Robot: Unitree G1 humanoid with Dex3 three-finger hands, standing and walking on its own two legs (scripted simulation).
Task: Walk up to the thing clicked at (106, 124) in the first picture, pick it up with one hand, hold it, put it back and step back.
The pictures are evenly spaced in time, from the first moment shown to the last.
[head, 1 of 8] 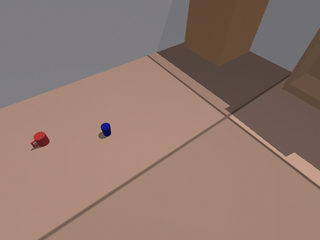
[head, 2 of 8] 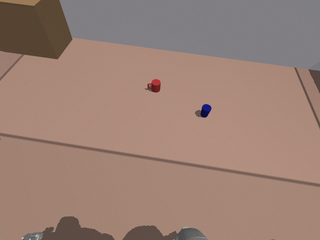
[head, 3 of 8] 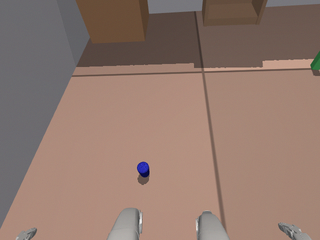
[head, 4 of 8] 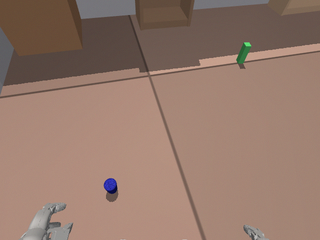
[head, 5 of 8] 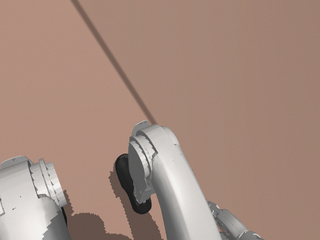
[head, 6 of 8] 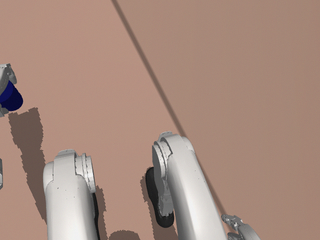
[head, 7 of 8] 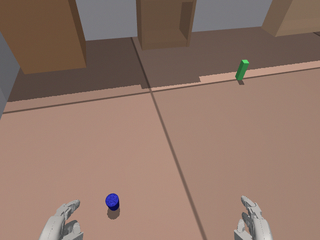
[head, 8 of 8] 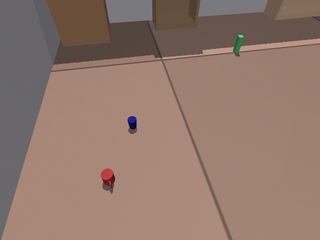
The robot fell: no
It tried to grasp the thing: yes
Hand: left
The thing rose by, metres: 0.66
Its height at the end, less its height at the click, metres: +0.00
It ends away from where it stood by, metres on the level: 0.01
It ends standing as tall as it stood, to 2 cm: yes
